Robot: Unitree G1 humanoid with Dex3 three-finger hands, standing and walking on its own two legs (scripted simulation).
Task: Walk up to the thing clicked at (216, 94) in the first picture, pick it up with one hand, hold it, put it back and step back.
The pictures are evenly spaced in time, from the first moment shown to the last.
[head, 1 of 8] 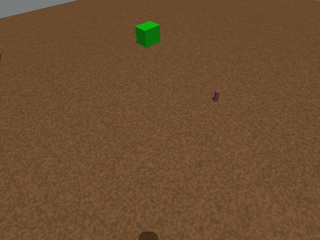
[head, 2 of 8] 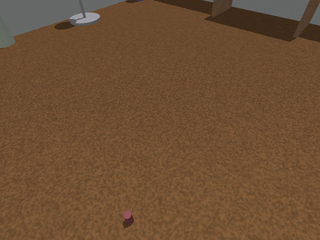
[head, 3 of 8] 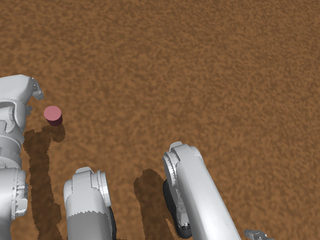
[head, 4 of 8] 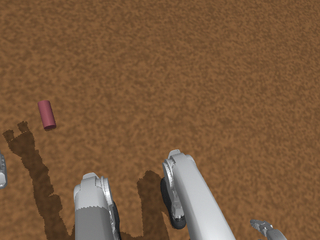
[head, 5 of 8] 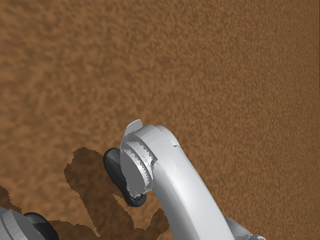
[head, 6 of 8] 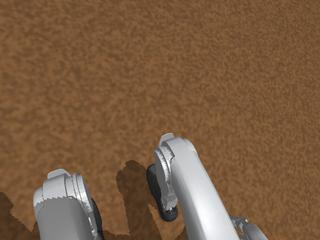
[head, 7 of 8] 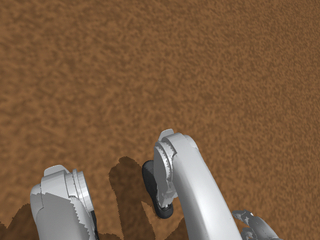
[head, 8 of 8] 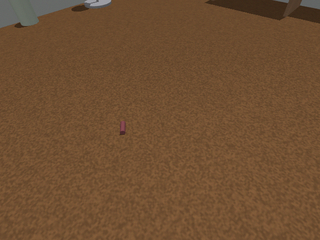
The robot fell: no
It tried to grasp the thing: yes
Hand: left
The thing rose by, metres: 0.13
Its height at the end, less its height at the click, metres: -0.03
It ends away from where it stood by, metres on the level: 0.17
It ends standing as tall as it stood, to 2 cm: no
